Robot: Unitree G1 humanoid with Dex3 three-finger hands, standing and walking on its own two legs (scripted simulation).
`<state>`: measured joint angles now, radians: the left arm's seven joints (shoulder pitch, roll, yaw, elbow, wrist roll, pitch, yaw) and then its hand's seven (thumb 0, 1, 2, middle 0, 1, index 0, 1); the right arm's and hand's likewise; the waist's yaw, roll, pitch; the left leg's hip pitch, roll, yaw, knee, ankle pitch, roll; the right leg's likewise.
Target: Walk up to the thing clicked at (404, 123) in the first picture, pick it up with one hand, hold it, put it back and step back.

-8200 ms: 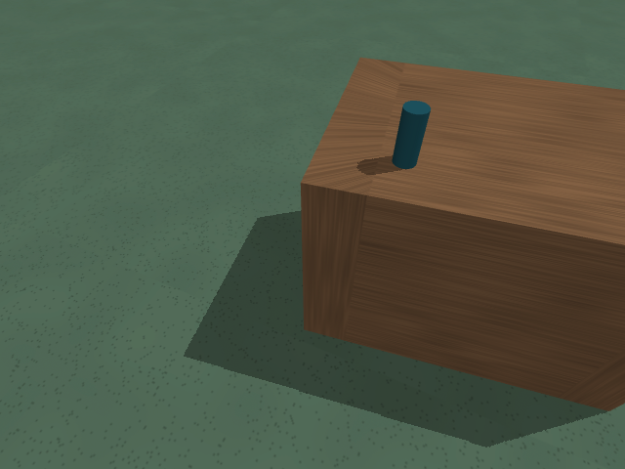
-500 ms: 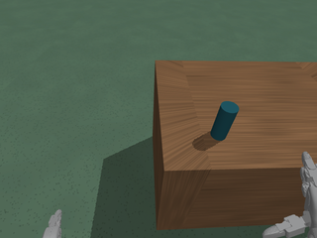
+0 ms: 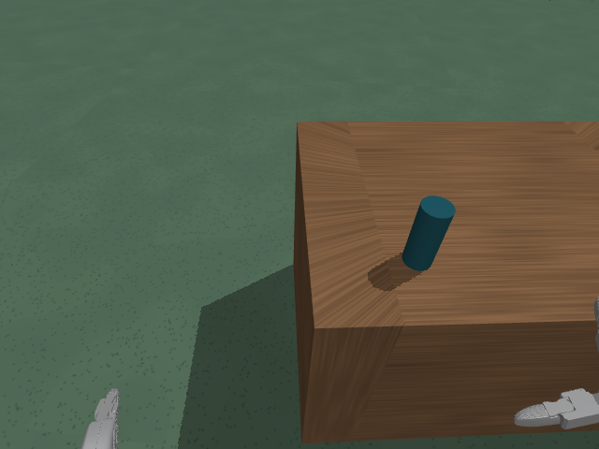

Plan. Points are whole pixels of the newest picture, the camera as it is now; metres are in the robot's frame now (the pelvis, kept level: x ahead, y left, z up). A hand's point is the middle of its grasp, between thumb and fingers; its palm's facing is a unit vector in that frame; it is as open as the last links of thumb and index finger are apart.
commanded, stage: go down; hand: right
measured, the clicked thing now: (426, 235) +0.49 -0.25 -0.01
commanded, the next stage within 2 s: none
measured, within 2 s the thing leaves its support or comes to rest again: neither
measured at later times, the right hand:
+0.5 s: hand (581, 280) +0.30 -0.37 +0.10, palm faces +0.23 +0.97 +0.01, open 17.6 cm
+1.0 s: hand (581, 262) +0.34 -0.40 +0.09, palm faces +0.23 +0.97 +0.02, open 17.3 cm
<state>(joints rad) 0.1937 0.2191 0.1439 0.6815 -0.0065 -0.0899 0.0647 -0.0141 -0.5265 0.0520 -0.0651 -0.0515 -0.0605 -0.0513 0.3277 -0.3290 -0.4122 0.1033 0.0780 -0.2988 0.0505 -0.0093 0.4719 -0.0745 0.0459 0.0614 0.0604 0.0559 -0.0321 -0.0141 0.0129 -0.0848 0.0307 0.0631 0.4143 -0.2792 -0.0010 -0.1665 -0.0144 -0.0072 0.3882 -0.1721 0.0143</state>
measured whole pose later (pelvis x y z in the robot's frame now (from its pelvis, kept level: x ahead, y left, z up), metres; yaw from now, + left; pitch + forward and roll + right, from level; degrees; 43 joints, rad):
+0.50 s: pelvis -0.01 -0.01 -0.01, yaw +1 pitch +4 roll +1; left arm 0.20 0.24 -0.01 0.71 -0.03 -0.15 0.16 -0.01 -0.52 0.04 -0.07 -0.05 -0.07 -0.05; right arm -0.28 -0.63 -0.63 0.84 0.32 -0.24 0.54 -0.01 0.57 -0.07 0.02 0.06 0.04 0.06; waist 0.03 0.02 -0.04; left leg -0.28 0.02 0.05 0.50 -0.29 -0.01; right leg -0.38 -0.03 -0.01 0.53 -0.21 0.00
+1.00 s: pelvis +0.00 -0.02 -0.01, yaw +1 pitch +7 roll +2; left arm 0.22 0.24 -0.04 0.69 -0.01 -0.21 0.18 -0.01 -0.53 0.06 -0.07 -0.06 -0.07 -0.06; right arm -0.39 -0.72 -0.65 0.96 0.28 -0.22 0.57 -0.01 0.48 -0.06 0.04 0.05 0.05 0.04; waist 0.04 0.02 -0.07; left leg -0.35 0.02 0.05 0.53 -0.31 -0.02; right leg -0.47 -0.03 -0.01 0.61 -0.26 -0.01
